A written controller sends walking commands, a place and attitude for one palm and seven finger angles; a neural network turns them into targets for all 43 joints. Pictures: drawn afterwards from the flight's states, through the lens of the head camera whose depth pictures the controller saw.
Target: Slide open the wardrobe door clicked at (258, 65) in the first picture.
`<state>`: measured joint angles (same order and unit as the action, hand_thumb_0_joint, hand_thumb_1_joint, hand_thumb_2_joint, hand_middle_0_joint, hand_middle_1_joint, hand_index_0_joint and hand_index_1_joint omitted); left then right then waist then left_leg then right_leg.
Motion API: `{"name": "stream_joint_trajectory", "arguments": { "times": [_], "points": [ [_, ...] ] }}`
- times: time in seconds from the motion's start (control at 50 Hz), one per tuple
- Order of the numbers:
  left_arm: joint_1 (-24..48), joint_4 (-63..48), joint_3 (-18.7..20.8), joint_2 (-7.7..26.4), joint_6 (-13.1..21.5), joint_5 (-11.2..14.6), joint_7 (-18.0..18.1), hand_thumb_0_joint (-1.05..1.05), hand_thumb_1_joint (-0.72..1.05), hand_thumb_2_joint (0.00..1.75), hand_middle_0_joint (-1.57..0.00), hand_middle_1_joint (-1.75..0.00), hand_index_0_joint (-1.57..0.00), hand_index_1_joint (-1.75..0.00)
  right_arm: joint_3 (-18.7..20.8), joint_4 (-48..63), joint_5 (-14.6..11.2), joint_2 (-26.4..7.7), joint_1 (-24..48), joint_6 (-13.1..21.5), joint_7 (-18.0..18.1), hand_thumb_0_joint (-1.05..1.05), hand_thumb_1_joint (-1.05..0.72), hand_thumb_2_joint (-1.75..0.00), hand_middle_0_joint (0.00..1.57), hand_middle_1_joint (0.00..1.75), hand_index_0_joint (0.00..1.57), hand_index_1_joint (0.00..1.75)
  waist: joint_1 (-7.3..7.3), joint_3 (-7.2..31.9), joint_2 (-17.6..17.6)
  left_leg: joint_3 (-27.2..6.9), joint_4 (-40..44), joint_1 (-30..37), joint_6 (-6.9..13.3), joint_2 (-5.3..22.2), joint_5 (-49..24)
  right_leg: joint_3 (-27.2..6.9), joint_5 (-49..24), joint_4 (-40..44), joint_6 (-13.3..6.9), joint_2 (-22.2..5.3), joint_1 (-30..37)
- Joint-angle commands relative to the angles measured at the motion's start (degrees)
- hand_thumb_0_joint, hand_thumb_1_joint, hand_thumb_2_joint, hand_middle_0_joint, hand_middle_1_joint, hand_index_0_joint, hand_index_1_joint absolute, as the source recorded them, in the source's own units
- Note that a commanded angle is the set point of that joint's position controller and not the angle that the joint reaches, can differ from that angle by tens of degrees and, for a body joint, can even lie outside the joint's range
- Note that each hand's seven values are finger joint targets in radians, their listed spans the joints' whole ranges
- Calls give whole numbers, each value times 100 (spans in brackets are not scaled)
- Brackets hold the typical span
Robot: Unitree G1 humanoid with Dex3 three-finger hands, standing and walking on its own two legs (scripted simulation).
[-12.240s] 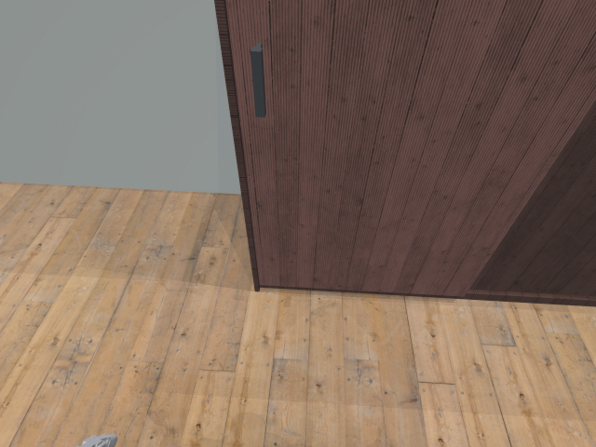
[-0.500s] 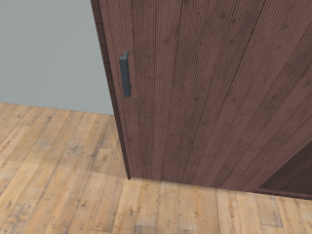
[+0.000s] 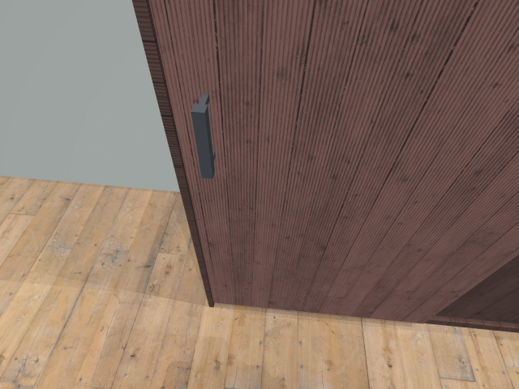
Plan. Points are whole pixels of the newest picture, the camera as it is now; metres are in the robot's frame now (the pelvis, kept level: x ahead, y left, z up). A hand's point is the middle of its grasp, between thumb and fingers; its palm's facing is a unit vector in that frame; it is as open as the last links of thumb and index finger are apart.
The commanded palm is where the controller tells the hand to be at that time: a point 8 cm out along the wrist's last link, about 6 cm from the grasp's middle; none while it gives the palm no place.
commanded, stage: come to a stop and stand still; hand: left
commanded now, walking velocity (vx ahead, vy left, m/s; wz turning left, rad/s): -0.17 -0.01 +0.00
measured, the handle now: (206, 137) +0.47 +0.12 +0.13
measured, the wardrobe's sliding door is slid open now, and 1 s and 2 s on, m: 0.00 0.00 0.00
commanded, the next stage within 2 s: look again from close up in 1.28 s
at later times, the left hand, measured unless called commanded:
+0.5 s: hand out of the picture +0.01 +0.19 -0.16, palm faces +0.00 -0.97 -0.24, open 7.3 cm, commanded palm none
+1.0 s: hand out of the picture -0.02 +0.16 -0.16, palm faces +0.01 -0.97 -0.23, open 7.3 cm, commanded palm none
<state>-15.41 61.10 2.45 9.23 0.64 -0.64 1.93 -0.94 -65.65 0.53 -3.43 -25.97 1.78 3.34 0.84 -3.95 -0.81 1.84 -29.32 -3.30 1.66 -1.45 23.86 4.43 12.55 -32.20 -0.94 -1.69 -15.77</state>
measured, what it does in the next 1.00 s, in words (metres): stands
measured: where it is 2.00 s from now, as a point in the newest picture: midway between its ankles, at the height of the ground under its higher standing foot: outside the picture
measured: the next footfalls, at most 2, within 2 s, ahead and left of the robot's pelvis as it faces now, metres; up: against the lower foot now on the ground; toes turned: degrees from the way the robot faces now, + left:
none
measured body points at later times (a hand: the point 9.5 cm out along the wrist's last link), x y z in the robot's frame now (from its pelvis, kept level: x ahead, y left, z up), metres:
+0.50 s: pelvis -0.04 +0.00 +0.00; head -0.05 -0.01 +0.45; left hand +0.01 +0.24 -0.14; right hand +0.02 -0.24 -0.15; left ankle -0.10 +0.09 -0.73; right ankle +0.02 -0.12 -0.73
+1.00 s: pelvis -0.03 -0.02 +0.01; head -0.02 -0.04 +0.46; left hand -0.02 +0.21 -0.14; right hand -0.07 -0.24 -0.16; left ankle -0.10 +0.09 -0.73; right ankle +0.02 -0.12 -0.73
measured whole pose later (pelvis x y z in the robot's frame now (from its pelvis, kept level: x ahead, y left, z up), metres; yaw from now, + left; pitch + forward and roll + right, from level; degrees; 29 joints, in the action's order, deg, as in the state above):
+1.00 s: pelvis -0.03 -0.02 +0.01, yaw +0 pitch -2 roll +1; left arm -13.6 64.0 -0.2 8.7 0.9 -0.6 1.7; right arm -0.9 -64.6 1.1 -9.2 -20.0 1.1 1.6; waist 0.6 -3.4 1.8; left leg 2.6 -23.6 -3.5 0.6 -0.8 18.5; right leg 4.8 9.6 -27.1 -2.2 -1.1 -15.9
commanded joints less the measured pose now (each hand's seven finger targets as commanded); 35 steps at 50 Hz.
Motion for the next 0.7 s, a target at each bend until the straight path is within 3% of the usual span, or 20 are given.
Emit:
{"name": "stream_joint_trajectory", "arguments": {
  "times": [0.0, 0.06, 0.08, 0.12, 0.18, 0.2, 0.22, 0.24, 0.26, 0.28, 0.32, 0.34, 0.4, 0.42, 0.44, 0.48, 0.52, 0.56, 0.6, 0.68],
  "points": [
    [-571, -116, 9, 344, -4, 54, 69, 0, 90, 90, -20, -30, -20, -30, 250, 224, -37, -620, -277, -44, 63, 0, -90, -90, 20, 30, 20, 30, -157, 172, -269, -327, 340, -1018, -106, 741, -3479, -651, -3821, -111, -289, -801, 1123],
    [-417, -290, 82, 458, -26, 26, 105, 0, 90, 90, -20, -30, -20, -30, 353, 269, -20, -709, -267, -59, 52, 0, -90, -90, 20, 30, 20, 30, -149, 645, 49, -248, 29, -644, -99, 766, -4675, -552, -3845, -435, -272, -724, 1036],
    [-332, -353, 98, 459, -47, 19, 105, 0, 90, 90, -20, -30, -20, -30, 382, 310, -15, -754, -192, -76, 45, 0, -90, -90, 20, 30, 20, 30, -135, 684, 142, -247, -6, -564, -89, 786, -4688, -538, -3517, -454, -272, -698, 877],
    [-92, -456, 96, 399, -100, -8, 93, 0, 90, 90, -20, -30, -20, -30, 400, 394, 15, -730, 36, -110, 24, 0, -90, -90, 20, 30, 20, 30, -113, 479, 215, -345, 174, -661, -7, 869, -4058, -543, -2519, -336, -215, -587, 570],
    [3, -519, 55, 294, -106, -32, 81, 0, 90, 90, -20, -30, -20, -30, 368, 504, 40, -704, 220, -90, 1, 0, -90, -90, 20, 30, 20, 30, -106, 353, 62, -432, 391, -847, 42, 859, -3322, -629, -2081, -117, -175, -525, 597],
    [-794, -239, 96, 748, -16, 3, 275, 0, 90, 90, -20, -30, -20, -30, 491, 954, -100, -1265, 1003, -25, -45, 0, -90, -90, 20, 30, 20, 30, -406, 1160, 62, -48, -828, -615, -110, 947, -3895, -658, -4009, -34, -128, -701, 933],
    [-463, -490, 119, 871, -1, -6, 240, 0, 90, 90, -20, -30, -20, -30, 460, 1172, -69, -997, 651, -64, -82, 0, -90, -90, 20, 30, 20, 30, -80, 1364, -286, -144, -681, -1119, -123, 435, -1578, -1301, -3630, -101, -548, -1100, 1205],
    [-86, -542, 92, 798, 33, 1, 183, 0, 90, 90, -20, -30, -20, -30, 395, 1198, -40, -755, 730, -114, -117, 0, -90, -90, 20, 30, 20, 30, 9, 1278, -214, -38, -254, -1152, -107, 293, -347, -1338, -3040, 88, -701, -1253, 959],
    [42, -622, 22, 744, 19, -25, 153, 0, 90, 90, -20, -30, -20, -30, 377, 1163, -9, -713, 626, -135, -133, 0, -90, -90, 20, 30, 20, 30, 63, 753, -124, -96, 190, -908, -80, 323, -340, -1237, -1922, 259, -606, -1135, 284],
    [234, -662, -21, 621, 12, -23, 127, 0, 90, 90, -20, -30, -20, -30, 358, 1122, 30, -828, 423, -109, -141, 0, -90, -90, 20, 30, 20, 30, 144, 368, 256, -366, 473, -850, 13, 523, -949, -1030, -1061, 149, -472, -758, -99],
    [282, -682, -76, 559, -48, -30, 58, 0, 90, 90, -20, -30, -20, -30, 336, 1244, 71, -1133, 734, -51, -124, 0, -90, -90, 20, 30, 20, 30, -65, -224, 902, -730, 918, -1321, 163, 953, -2001, -497, -356, 83, -202, -224, -59],
    [237, -639, -78, 650, -26, -46, 27, 0, 90, 90, -20, -30, -20, -30, 338, 1321, 66, -1247, 883, -34, -120, 0, -90, -90, 20, 30, 20, 30, -129, -164, 715, -697, 889, -1291, 188, 965, -2188, -458, -353, 95, -204, -177, 89],
    [217, -595, -95, 741, 1, -24, -27, 0, 90, 90, -20, -30, -20, -30, 334, 1413, 53, -1541, 989, -6, -147, 0, -90, -90, 20, 30, 20, 30, -110, -219, 153, -686, 1169, -1337, 193, 868, -794, -678, -53, 551, -220, -240, 230],
    [240, -589, -99, 791, 4, -26, -41, 0, 90, 90, -20, -30, -20, -30, 322, 1408, 59, -1586, 982, -11, -166, 0, -90, -90, 20, 30, 20, 30, -96, -350, 157, -677, 1299, -1452, 192, 823, -282, -768, 129, 685, -226, -257, 199],
    [244, -587, -106, 830, 21, -27, -48, 0, 90, 90, -20, -30, -20, -30, 311, 1385, 70, -1567, 980, -6, -178, 0, -90, -90, 20, 30, 20, 30, -82, -359, 324, -683, 1349, -1395, 193, 764, -310, -814, 33, 713, -251, -270, 219],
    [187, -550, -111, 875, 30, -22, -60, 0, 90, 90, -20, -30, -20, -30, 285, 1348, 69, -1594, 960, -5, -194, 0, -90, -90, 20, 30, 20, 30, -91, -356, 299, -655, 1442, -1432, 183, 732, -19, -872, 182, 844, -237, -291, 273],
    [146, -506, -112, 891, 49, -21, -68, 0, 90, 90, -20, -30, -20, -30, 262, 1285, 63, -1601, 894, -14, -209, 0, -90, -90, 20, 30, 20, 30, -66, -284, -32, -591, 1392, -1351, 178, 665, -6, -975, 413, 1015, -225, -348, 290],
    [138, -461, -119, 888, 78, -7, -62, 0, 90, 90, -20, -30, -20, -30, 232, 1173, 63, -1539, 788, -8, -208, 0, -90, -90, 20, 30, 20, 30, -23, -90, 75, -550, 1323, -1121, 165, 645, -292, -992, 342, 1073, -244, -415, 350],
    [135, -405, -125, 925, 97, 2, -62, 0, 90, 90, -20, -30, -20, -30, 207, 1071, 58, -1523, 732, -9, -215, 0, -90, -90, 20, 30, 20, 30, -20, -38, -76, -510, 1257, -1064, 148, 615, -416, -1031, 339, 1139, -251, -473, 410],
    [121, -260, -145, 892, 112, 16, -48, 0, 90, 90, -20, -30, -20, -30, 161, 848, 49, -1412, 602, -19, -211, 0, -90, -90, 20, 30, 20, 30, -14, -76, -59, -473, 1247, -1070, 111, 625, -569, -1008, 186, 1141, -268, -526, 492]
  ]
}}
